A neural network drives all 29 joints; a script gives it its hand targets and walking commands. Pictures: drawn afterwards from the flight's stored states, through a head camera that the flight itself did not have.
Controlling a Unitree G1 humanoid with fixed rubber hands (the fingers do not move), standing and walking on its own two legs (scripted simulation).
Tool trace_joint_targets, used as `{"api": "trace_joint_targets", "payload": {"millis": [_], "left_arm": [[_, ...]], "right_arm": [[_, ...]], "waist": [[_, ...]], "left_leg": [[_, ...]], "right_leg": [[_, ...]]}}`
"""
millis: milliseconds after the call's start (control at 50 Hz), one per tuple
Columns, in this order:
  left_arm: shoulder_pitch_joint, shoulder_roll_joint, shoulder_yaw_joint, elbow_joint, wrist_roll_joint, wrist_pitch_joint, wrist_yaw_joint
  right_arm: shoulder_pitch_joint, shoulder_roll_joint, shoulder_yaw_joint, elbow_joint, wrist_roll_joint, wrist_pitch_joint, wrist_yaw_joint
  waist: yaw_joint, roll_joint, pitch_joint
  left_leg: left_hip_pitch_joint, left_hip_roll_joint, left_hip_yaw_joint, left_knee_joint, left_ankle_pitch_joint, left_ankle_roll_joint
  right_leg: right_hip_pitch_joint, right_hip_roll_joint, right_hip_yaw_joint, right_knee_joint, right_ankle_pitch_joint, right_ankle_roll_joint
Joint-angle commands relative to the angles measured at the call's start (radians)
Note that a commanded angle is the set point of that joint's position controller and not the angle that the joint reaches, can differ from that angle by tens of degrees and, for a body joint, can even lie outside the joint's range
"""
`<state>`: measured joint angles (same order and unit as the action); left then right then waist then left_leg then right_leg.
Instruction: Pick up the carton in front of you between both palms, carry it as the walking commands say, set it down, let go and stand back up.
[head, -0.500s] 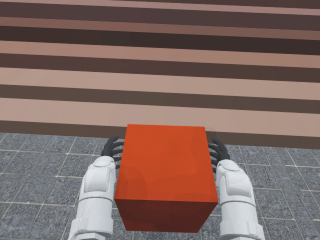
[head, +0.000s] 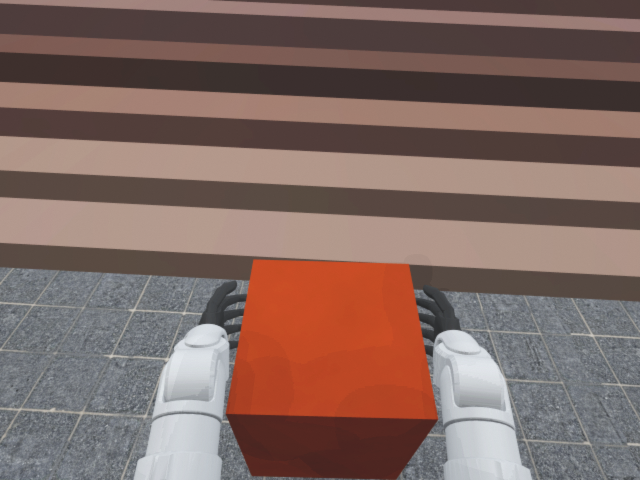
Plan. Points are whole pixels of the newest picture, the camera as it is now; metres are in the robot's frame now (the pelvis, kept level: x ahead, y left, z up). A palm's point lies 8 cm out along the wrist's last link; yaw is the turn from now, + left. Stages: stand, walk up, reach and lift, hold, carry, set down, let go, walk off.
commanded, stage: carry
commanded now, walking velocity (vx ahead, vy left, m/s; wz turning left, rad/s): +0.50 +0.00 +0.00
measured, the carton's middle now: (327, 373) +0.27 +0.00 -0.03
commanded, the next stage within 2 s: none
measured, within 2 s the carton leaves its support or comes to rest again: neither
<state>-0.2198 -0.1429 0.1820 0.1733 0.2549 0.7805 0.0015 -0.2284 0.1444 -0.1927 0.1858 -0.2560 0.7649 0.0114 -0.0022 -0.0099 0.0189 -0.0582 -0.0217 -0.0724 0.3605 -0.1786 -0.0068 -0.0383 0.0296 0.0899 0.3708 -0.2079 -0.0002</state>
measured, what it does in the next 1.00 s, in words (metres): walks ahead: left foot, then right foot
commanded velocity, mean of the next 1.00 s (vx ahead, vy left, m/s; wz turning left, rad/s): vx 0.50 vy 0.00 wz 0.00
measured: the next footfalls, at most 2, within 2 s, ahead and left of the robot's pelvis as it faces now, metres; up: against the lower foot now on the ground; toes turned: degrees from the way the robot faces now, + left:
left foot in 0.50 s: +0.25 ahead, +0.09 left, +0.00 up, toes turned +7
right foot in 0.90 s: +0.55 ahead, -0.16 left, +0.00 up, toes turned -16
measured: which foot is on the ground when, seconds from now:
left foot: down 0.00-0.22, up 0.24-0.48, down 0.50-0.94, up 0.96-1.00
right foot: down 0.00-0.52, up 0.54-0.88, down 0.90-1.00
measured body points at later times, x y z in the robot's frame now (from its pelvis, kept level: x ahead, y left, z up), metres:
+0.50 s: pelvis +0.15 -0.01 -0.01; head +0.13 -0.01 +0.44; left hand +0.42 +0.13 +0.08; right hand +0.42 -0.17 +0.08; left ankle +0.21 +0.08 -0.74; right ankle +0.01 -0.12 -0.75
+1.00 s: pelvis +0.44 -0.07 -0.02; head +0.47 -0.08 +0.43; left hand +0.74 +0.07 +0.07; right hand +0.73 -0.23 +0.07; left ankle +0.27 +0.07 -0.67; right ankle +0.51 -0.15 -0.75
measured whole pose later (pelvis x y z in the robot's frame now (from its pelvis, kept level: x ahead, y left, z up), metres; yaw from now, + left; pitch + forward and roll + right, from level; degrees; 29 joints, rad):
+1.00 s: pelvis +0.44 -0.07 -0.02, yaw -2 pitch +4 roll +0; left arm -0.24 -0.15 0.12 -0.38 0.09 1.21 0.10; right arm -0.23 0.13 -0.16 -0.41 -0.08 1.22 -0.10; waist 0.02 0.03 -0.04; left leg -0.28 0.09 0.05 1.06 -0.45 0.01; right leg -0.47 -0.05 -0.25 0.57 -0.19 -0.10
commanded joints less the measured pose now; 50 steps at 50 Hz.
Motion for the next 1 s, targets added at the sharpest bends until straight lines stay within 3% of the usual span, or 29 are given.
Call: {"api": "trace_joint_targets", "payload": {"millis": [0, 60, 120, 140, 160, 180, 200, 240, 260, 300, 360, 420, 440, 460, 480, 500, 520, 540, 580, 640, 760, 800, 840, 860, 880, 900, 920, 940, 980], "left_arm": [[-0.567, -0.929, -0.630, -0.181, -0.328, -0.013, -0.211], [-0.538, -0.924, -0.718, -0.237, -0.373, 0.045, -0.199], [-0.465, -0.856, -0.748, -0.290, -0.416, 0.122, -0.187], [-0.463, -0.837, -0.750, -0.316, -0.427, 0.151, -0.184], [-0.452, -0.819, -0.749, -0.329, -0.439, 0.182, -0.182], [-0.414, -0.801, -0.734, -0.318, -0.440, 0.213, -0.177], [-0.422, -0.796, -0.728, -0.351, -0.444, 0.239, -0.169], [-0.449, -0.811, -0.759, -0.438, -0.464, 0.287, -0.155], [-0.459, -0.819, -0.772, -0.486, -0.482, 0.305, -0.149], [-0.443, -0.831, -0.799, -0.549, -0.520, 0.338, -0.144], [-0.354, -0.849, -0.799, -0.594, -0.538, 0.378, -0.151], [-0.291, -0.850, -0.789, -0.604, -0.536, 0.412, -0.164], [-0.326, -0.832, -0.789, -0.608, -0.544, 0.423, -0.167], [-0.387, -0.816, -0.797, -0.635, -0.560, 0.437, -0.168], [-0.458, -0.800, -0.812, -0.667, -0.584, 0.453, -0.170], [-0.519, -0.789, -0.821, -0.671, -0.607, 0.466, -0.169], [-0.534, -0.790, -0.819, -0.674, -0.625, 0.472, -0.168], [-0.522, -0.801, -0.805, -0.657, -0.623, 0.474, -0.167], [-0.494, -0.813, -0.777, -0.613, -0.600, 0.480, -0.160], [-0.416, -0.827, -0.746, -0.533, -0.543, 0.483, -0.142], [-0.412, -0.894, -0.756, -0.503, -0.507, 0.456, -0.140], [-0.429, -0.908, -0.768, -0.538, -0.520, 0.443, -0.145], [-0.446, -0.900, -0.779, -0.593, -0.539, 0.434, -0.147], [-0.469, -0.882, -0.782, -0.621, -0.546, 0.432, -0.146], [-0.507, -0.851, -0.784, -0.656, -0.556, 0.430, -0.143], [-0.522, -0.839, -0.782, -0.668, -0.568, 0.433, -0.140], [-0.516, -0.842, -0.783, -0.671, -0.579, 0.436, -0.138], [-0.523, -0.842, -0.788, -0.691, -0.583, 0.440, -0.136], [-0.577, -0.844, -0.798, -0.739, -0.602, 0.443, -0.133]], "right_arm": [[-0.507, 0.930, 0.627, -0.142, 0.314, -0.002, 0.202], [-0.468, 0.901, 0.676, -0.234, 0.343, 0.053, 0.178], [-0.391, 0.831, 0.719, -0.283, 0.360, 0.138, 0.152], [-0.394, 0.814, 0.732, -0.316, 0.371, 0.168, 0.143], [-0.408, 0.800, 0.743, -0.355, 0.383, 0.198, 0.135], [-0.452, 0.792, 0.767, -0.412, 0.409, 0.232, 0.133], [-0.518, 0.797, 0.798, -0.452, 0.453, 0.265, 0.140], [-0.524, 0.809, 0.817, -0.478, 0.507, 0.312, 0.153], [-0.484, 0.820, 0.817, -0.475, 0.524, 0.329, 0.157], [-0.406, 0.844, 0.814, -0.497, 0.541, 0.357, 0.155], [-0.329, 0.866, 0.808, -0.556, 0.537, 0.392, 0.147], [-0.260, 0.857, 0.799, -0.579, 0.515, 0.421, 0.141], [-0.278, 0.841, 0.790, -0.581, 0.513, 0.429, 0.139], [-0.299, 0.809, 0.776, -0.589, 0.510, 0.437, 0.134], [-0.324, 0.788, 0.757, -0.585, 0.509, 0.442, 0.128], [-0.369, 0.793, 0.750, -0.597, 0.520, 0.453, 0.121], [-0.409, 0.812, 0.760, -0.627, 0.535, 0.460, 0.115], [-0.448, 0.829, 0.775, -0.646, 0.554, 0.470, 0.112], [-0.481, 0.840, 0.781, -0.633, 0.576, 0.484, 0.113], [-0.444, 0.825, 0.783, -0.570, 0.579, 0.502, 0.136], [-0.426, 0.865, 0.787, -0.536, 0.579, 0.479, 0.175], [-0.435, 0.874, 0.790, -0.565, 0.571, 0.464, 0.174], [-0.456, 0.869, 0.800, -0.623, 0.572, 0.457, 0.166], [-0.502, 0.841, 0.801, -0.658, 0.580, 0.458, 0.160], [-0.530, 0.837, 0.808, -0.698, 0.589, 0.462, 0.154], [-0.532, 0.812, 0.806, -0.697, 0.586, 0.466, 0.147], [-0.534, 0.810, 0.798, -0.710, 0.581, 0.468, 0.141], [-0.525, 0.808, 0.788, -0.702, 0.570, 0.467, 0.134], [-0.542, 0.813, 0.789, -0.718, 0.564, 0.467, 0.122]], "waist": [[-0.001, 0.047, -0.181], [-0.006, 0.183, -0.262], [-0.005, 0.091, -0.313], [0.001, 0.040, -0.305], [0.014, -0.079, -0.275], [0.035, -0.282, -0.224], [0.038, -0.280, -0.125], [0.033, -0.123, -0.156], [0.032, -0.093, -0.195], [0.032, -0.129, -0.280], [0.038, -0.161, -0.317], [0.018, -0.102, -0.352], [-0.001, -0.045, -0.403], [-0.024, 0.125, -0.427], [-0.034, 0.330, -0.370], [-0.040, 0.223, -0.338], [-0.035, 0.119, -0.336], [-0.024, 0.032, -0.330], [-0.020, 0.049, -0.343], [-0.019, 0.108, -0.309], [-0.023, 0.167, -0.223], [-0.016, 0.171, -0.232], [0.011, 0.118, -0.336], [0.038, 0.037, -0.421], [0.036, -0.244, -0.505], [0.040, -0.268, -0.471], [0.044, -0.180, -0.465], [0.040, -0.091, -0.457], [0.032, -0.043, -0.446]], "left_leg": [[-0.113, 0.117, -0.078, -0.054, -0.611, 0.037], [-0.047, 0.235, -0.204, -0.131, -0.480, 0.093], [-0.108, 0.204, -0.128, -0.057, -0.444, 0.099], [-0.236, 0.162, -0.064, -0.014, -0.462, 0.078], [-0.408, 0.098, 0.031, 0.131, -0.447, 0.041], [-0.589, 0.017, 0.164, 0.361, -0.356, -0.002], [-0.678, 0.066, 0.138, 0.410, -0.295, -0.005], [-0.701, 0.088, 0.121, 0.388, -0.316, 0.010], [-0.675, 0.077, 0.148, 0.359, -0.290, 0.012], [-0.579, 0.037, 0.210, 0.284, -0.197, 0.006], [-0.471, 0.021, 0.258, 0.177, -0.117, 0.003], [-0.118, -0.004, 0.304, 0.014, 0.025, 0.013], [0.109, 0.055, 0.247, 0.018, 0.006, 0.045], [0.292, 0.254, -0.045, -0.052, -0.194, 0.121], [0.366, 0.447, -0.402, -0.143, -0.184, 0.209], [0.337, 0.487, -0.433, -0.134, -0.073, 0.266], [0.278, 0.483, -0.388, -0.133, -0.022, 0.269], [0.213, 0.444, -0.290, -0.149, -0.052, 0.234], [0.137, 0.385, -0.145, -0.203, -0.095, 0.176], [0.085, 0.331, 0.000, -0.231, -0.045, 0.155], [0.075, 0.255, 0.170, -0.180, 0.209, 0.111], [0.053, 0.249, 0.206, -0.096, 0.287, 0.093], [-0.036, 0.189, 0.303, 0.188, 0.431, 0.046], [-0.196, 0.147, 0.298, 0.416, 0.272, 0.015], [-0.434, 0.040, 0.273, 0.739, -0.072, -0.021], [-0.637, 0.012, 0.149, 0.898, -0.295, 0.010], [-0.704, 0.075, 0.095, 0.983, -0.290, 0.034], [-0.684, 0.117, 0.070, 0.953, -0.240, 0.053], [-0.620, 0.151, 0.056, 0.825, -0.134, 0.046]], "right_leg": [[-0.314, -0.065, 0.025, 0.001, -0.514, -0.018], [-0.333, -0.007, -0.116, 0.225, -0.183, 0.005], [-0.212, -0.018, -0.136, 0.070, -0.165, -0.009], [-0.103, -0.043, -0.091, 0.006, -0.228, -0.023], [-0.001, -0.143, 0.058, -0.088, -0.348, -0.054], [0.053, -0.318, 0.348, -0.230, -0.520, -0.120], [0.024, -0.395, 0.426, -0.247, -0.412, -0.181], [0.085, -0.374, 0.358, -0.187, -0.139, -0.201], [0.109, -0.339, 0.281, -0.168, -0.018, -0.184], [0.128, -0.281, 0.138, -0.131, 0.135, -0.145], [0.112, -0.262, 0.074, -0.124, 0.162, -0.131], [-0.072, -0.204, -0.075, 0.047, 0.249, -0.086], [-0.218, -0.173, -0.137, 0.191, 0.259, -0.052], [-0.456, -0.114, -0.193, 0.432, 0.046, -0.005], [-0.733, -0.015, -0.217, 0.632, -0.291, 0.019], [-0.796, -0.078, -0.114, 0.750, -0.334, -0.011], [-0.799, -0.107, -0.102, 0.792, -0.307, -0.030], [-0.772, -0.147, -0.088, 0.771, -0.244, -0.031], [-0.679, -0.165, -0.111, 0.639, -0.139, -0.023], [-0.622, -0.141, -0.182, 0.449, -0.050, -0.008], [-0.502, -0.064, -0.316, 0.166, 0.133, -0.001], [-0.378, -0.051, -0.344, 0.115, 0.149, -0.010], [-0.070, -0.011, -0.380, 0.076, 0.081, -0.032], [0.147, -0.128, -0.204, 0.066, -0.034, -0.063], [0.303, -0.409, 0.294, -0.042, -0.172, -0.175], [0.357, -0.466, 0.446, -0.106, -0.064, -0.248], [0.346, -0.454, 0.364, -0.086, 0.061, -0.243], [0.283, -0.418, 0.248, -0.058, 0.149, -0.198], [0.167, -0.362, 0.092, -0.079, 0.208, -0.155]]}}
